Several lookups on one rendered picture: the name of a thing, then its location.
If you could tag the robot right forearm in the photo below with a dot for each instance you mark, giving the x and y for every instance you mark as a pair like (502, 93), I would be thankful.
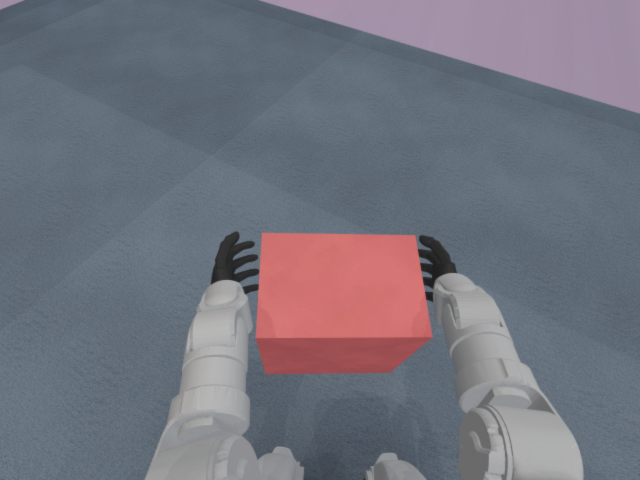
(488, 369)

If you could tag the carton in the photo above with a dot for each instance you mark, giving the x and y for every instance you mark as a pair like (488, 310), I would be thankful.
(339, 303)

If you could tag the robot left hand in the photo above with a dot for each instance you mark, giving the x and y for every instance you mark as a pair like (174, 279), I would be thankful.
(225, 266)

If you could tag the robot right shin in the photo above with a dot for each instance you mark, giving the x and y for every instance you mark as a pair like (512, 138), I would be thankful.
(387, 456)

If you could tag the robot left forearm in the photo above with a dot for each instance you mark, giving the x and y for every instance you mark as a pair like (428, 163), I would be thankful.
(212, 398)

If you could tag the robot right upper arm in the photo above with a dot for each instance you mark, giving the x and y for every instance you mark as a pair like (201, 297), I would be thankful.
(508, 443)

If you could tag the robot right hand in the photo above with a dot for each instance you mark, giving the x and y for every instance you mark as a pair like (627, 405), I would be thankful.
(440, 259)

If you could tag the robot left upper arm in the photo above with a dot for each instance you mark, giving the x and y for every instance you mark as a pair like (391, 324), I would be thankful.
(225, 456)

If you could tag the left robot thigh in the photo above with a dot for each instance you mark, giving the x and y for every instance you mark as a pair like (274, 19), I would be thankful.
(276, 466)

